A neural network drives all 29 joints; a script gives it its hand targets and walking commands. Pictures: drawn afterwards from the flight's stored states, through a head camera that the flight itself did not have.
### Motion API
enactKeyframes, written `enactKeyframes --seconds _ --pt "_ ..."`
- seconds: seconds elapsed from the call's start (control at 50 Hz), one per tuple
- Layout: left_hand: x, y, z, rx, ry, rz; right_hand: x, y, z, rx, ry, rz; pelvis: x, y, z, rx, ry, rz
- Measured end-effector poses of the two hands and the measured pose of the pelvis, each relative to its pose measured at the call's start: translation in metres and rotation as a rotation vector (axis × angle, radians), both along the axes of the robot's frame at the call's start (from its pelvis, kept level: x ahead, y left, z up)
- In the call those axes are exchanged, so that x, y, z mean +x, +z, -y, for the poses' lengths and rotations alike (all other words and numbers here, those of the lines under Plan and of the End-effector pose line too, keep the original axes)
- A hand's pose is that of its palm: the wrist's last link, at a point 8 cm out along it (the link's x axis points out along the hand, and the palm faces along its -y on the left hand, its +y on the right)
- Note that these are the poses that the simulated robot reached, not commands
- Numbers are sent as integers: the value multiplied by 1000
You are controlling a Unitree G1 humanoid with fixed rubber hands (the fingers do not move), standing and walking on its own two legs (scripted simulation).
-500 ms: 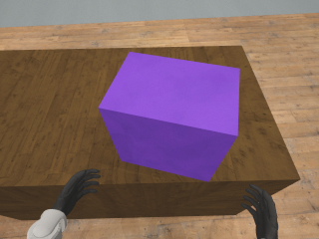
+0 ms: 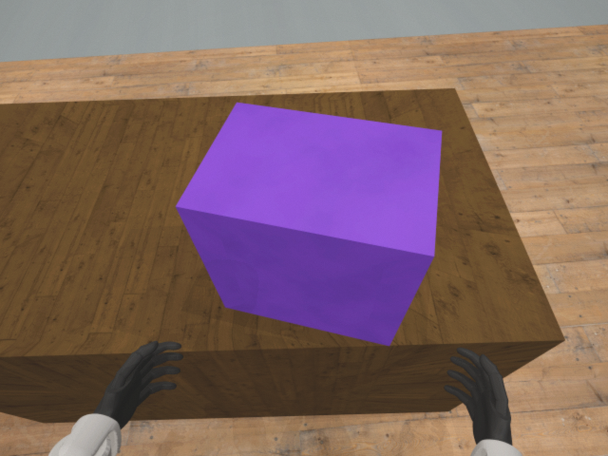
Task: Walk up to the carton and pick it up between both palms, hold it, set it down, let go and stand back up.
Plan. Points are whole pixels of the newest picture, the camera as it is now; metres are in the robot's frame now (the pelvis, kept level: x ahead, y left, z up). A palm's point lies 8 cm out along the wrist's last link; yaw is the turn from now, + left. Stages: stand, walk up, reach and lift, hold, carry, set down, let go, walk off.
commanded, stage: set down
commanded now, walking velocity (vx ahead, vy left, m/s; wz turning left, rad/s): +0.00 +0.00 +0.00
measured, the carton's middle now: (317, 231) +0.42 -0.02 +0.01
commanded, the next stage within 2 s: let go in 0.92 s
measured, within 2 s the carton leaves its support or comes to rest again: neither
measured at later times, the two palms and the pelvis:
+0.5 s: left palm (132, 410) +0.20 +0.24 -0.05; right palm (492, 431) +0.15 -0.21 -0.06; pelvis +0.01 +0.00 +0.00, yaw +0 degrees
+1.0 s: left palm (143, 426) +0.18 +0.23 -0.06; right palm (496, 431) +0.15 -0.23 -0.08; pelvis +0.00 -0.01 +0.00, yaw +0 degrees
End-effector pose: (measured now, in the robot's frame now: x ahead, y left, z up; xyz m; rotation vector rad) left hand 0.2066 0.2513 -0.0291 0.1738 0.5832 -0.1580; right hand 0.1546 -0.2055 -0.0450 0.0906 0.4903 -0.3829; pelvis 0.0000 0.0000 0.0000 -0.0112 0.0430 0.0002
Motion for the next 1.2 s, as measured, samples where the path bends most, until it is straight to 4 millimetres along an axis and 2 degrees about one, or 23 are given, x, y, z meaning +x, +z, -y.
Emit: enactKeyframes --seconds 0.38,0.54,1.2 --pt "-1 -11 3 33 37 -66 2 -12 6 3 63 -44 5 1 1 2 0 -12" --pt "-7 -18 10 41 52 -105 -6 -19 11 3 87 -85 5 2 3 3 -1 -16" --pt "-28 -39 25 117 119 -227 -2 -36 25 -11 188 -168 4 2 11 9 -3 -13"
